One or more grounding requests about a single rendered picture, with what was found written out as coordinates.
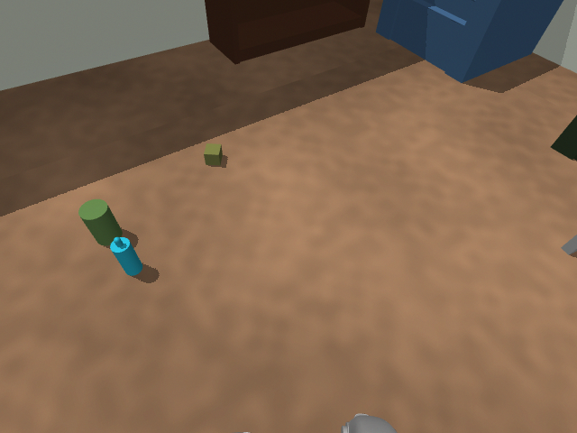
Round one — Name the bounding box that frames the armchair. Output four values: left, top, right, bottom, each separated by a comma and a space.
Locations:
376, 0, 563, 83

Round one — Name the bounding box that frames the bookshelf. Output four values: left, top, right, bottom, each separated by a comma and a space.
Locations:
205, 0, 370, 64

